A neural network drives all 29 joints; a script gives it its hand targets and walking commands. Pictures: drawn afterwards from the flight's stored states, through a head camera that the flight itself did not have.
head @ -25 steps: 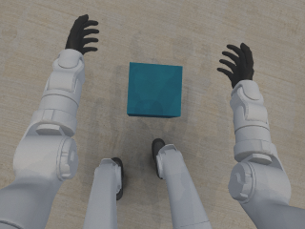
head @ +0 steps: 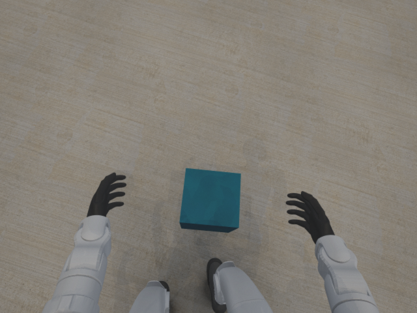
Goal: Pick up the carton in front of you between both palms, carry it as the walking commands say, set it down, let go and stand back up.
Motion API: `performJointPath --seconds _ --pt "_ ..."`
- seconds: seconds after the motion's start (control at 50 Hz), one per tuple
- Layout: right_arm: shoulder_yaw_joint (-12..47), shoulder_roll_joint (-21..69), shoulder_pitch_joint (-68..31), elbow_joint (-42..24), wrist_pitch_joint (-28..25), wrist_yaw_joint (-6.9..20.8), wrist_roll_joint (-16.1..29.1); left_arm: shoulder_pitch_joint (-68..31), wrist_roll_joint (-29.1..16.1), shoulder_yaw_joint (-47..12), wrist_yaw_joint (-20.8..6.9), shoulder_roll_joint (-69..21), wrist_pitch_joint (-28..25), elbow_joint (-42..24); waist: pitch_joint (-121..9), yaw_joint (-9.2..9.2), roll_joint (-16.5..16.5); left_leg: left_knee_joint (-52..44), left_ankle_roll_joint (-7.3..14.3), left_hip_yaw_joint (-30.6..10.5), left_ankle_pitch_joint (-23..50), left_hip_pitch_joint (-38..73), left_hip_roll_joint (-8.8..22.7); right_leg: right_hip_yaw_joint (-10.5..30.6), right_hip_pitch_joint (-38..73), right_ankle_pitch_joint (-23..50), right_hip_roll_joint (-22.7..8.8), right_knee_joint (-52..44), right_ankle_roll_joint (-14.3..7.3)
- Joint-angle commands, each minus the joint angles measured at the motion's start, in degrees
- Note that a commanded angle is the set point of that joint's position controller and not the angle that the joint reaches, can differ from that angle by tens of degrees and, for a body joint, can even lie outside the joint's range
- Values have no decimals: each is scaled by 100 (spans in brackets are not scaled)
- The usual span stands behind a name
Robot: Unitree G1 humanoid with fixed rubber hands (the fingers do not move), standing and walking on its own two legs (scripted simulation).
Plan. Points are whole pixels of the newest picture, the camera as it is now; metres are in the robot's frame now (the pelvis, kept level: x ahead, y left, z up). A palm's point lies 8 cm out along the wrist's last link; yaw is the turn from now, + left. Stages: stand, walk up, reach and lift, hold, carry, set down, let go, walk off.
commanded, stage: let go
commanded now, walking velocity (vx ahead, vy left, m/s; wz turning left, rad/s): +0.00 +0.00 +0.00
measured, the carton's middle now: (208, 203) +0.40 -0.08 -0.61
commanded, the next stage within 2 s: stand in 0.80 s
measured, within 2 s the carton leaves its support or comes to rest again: neither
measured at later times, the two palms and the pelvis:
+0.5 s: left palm (15, 287) +0.19 +0.28 -0.03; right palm (305, 256) +0.19 -0.19 -0.03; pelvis +0.03 +0.04 +0.04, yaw -1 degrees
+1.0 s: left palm (28, 311) +0.15 +0.27 -0.07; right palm (338, 278) +0.15 -0.25 -0.06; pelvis +0.05 +0.02 +0.03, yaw -4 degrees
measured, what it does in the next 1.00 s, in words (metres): shifts its weight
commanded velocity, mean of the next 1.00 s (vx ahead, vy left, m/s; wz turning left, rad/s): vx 0.00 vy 0.00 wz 0.00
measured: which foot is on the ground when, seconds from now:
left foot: down 0.00-1.00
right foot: down 0.00-1.00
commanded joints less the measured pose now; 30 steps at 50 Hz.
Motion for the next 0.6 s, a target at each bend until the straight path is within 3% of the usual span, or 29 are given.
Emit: performJointPath --seconds 0.0,0.08,0.28,0.54,0.56,0.58 --pt "68 -429 621 -739 -191 -105 75 402 -48 40 -83 515 -250 -486 -2465 58 -217 -851 130 371 810 -4 -358 371 4464 2872 -133 -407 331" --pt "226 -446 1207 -956 -246 -193 112 1048 -107 -36 -186 605 -372 -635 -1842 179 -101 -1341 135 295 1108 932 -322 305 4718 2945 -121 -814 324" --pt "210 -623 1666 -831 -64 -223 34 2091 -379 -386 -502 725 -210 -1063 -406 528 476 -2156 12 141 1985 2713 -59 -57 4793 1931 143 -1587 248" --pt "58 -695 1615 -845 481 -208 -201 2253 -569 -551 -718 853 325 -1447 473 514 251 -2435 65 65 1759 2656 128 -152 5371 1405 267 -1613 253" --pt "61 -694 1603 -863 500 -206 -197 2266 -553 -540 -715 865 348 -1449 465 535 260 -2413 67 66 1797 2669 123 -149 5396 1420 262 -1605 255" --pt "20 -881 1335 -1062 778 -347 -303 2525 -596 -503 -607 866 206 -1027 120 579 106 -2144 75 42 2462 3110 114 -194 5239 1243 415 -1472 291"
